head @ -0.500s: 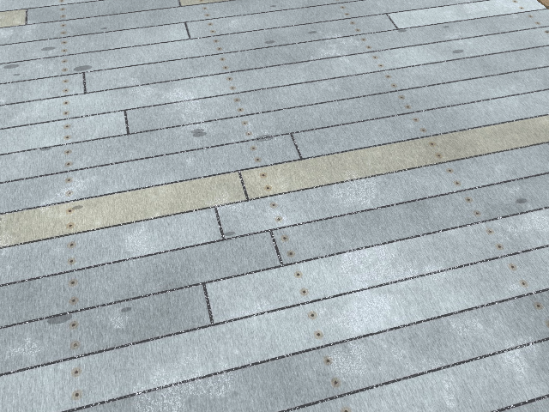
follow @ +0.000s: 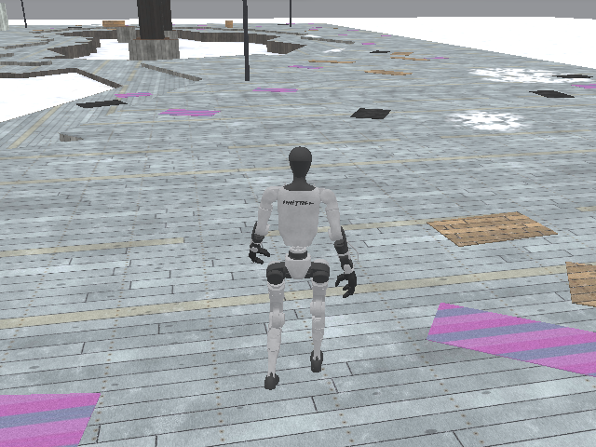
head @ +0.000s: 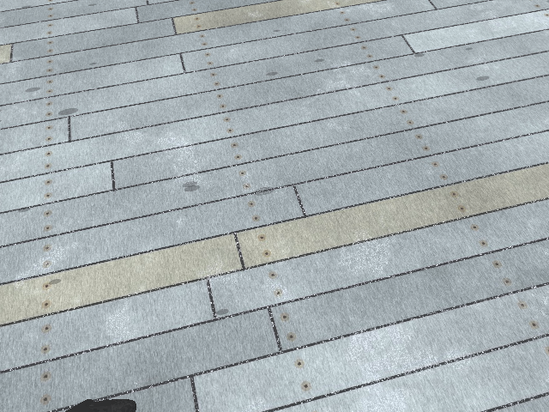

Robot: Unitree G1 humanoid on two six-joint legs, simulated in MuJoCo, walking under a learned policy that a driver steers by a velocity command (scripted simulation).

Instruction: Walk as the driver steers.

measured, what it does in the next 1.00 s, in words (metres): walks ahead, turning left: left foot, then right foot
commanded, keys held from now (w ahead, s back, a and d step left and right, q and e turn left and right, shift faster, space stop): w+q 0.08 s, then q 0.92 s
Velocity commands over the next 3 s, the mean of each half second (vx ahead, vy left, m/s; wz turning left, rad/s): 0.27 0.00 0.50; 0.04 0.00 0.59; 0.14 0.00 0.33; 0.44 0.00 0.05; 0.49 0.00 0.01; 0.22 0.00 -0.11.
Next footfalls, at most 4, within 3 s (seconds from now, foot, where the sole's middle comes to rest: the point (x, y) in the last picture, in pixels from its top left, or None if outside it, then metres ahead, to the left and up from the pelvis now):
0.40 left None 0.32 0.14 -0.76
0.92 right None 0.38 -0.07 -0.76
1.32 left None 0.20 0.13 -0.76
1.80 right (219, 351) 0.60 0.15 -0.76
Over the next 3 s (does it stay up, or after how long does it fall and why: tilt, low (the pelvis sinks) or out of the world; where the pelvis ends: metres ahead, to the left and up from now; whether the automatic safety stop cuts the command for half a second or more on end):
stays up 0.84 0.51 0.01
